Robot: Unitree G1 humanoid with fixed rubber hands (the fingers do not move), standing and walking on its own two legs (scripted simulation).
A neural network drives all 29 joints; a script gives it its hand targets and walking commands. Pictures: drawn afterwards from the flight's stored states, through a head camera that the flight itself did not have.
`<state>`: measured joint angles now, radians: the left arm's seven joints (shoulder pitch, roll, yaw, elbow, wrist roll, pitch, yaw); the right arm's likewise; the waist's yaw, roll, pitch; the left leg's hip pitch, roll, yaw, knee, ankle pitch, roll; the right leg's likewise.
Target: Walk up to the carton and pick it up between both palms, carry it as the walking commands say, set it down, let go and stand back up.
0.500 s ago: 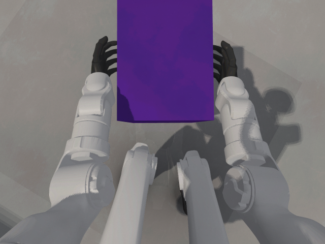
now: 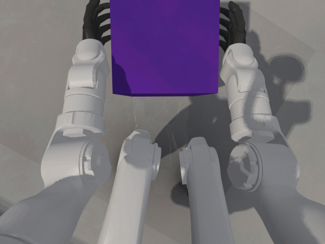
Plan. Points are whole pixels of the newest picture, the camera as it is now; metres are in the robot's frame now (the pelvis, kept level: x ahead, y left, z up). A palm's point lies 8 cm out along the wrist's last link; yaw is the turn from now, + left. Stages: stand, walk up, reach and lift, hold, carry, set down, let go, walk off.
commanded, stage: set down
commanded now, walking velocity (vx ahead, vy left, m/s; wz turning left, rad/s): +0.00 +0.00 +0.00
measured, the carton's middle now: (163, 39) +0.54 +0.05 -0.21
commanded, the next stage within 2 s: none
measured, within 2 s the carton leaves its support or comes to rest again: rests again in 1.22 s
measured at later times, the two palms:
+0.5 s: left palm (105, 42) +0.52 +0.19 -0.19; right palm (223, 48) +0.54 -0.09 -0.20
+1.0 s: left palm (105, 45) +0.51 +0.20 -0.21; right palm (220, 51) +0.53 -0.09 -0.21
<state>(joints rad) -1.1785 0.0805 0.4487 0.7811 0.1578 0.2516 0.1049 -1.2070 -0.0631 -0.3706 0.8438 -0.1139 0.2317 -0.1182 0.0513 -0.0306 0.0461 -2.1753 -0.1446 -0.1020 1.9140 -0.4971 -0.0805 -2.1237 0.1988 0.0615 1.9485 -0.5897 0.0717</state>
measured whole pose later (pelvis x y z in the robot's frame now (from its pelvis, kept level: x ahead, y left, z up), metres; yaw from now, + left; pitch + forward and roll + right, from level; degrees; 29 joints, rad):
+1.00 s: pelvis +0.00 +0.00 -0.06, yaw -1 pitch +40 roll +0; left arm -1.29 0.17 0.40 0.90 0.08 0.21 0.11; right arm -1.34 -0.13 -0.26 0.97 -0.04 0.20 -0.17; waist 0.07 -0.03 0.23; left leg -2.26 -0.10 -0.06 2.12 -0.55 -0.07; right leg -2.22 0.20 0.04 2.16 -0.63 0.06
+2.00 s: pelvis +0.00 +0.00 -0.07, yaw -1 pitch +36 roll +0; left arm -1.32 0.19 0.41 0.95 0.09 0.18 0.04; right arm -1.40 -0.16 -0.29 1.04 -0.08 0.16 -0.11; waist 0.07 -0.03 0.32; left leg -2.25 -0.06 -0.03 2.18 -0.55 -0.05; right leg -2.22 0.16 0.02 2.22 -0.63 0.04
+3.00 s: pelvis +0.01 +0.01 -0.01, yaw +0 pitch +43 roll -1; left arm -1.21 0.28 0.24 0.92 -0.12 0.10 0.11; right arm -1.27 -0.27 -0.15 0.94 0.08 0.12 -0.13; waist 0.06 -0.01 0.11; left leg -2.19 -0.06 -0.02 1.98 -0.53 -0.01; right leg -2.14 0.09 0.02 2.01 -0.61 0.03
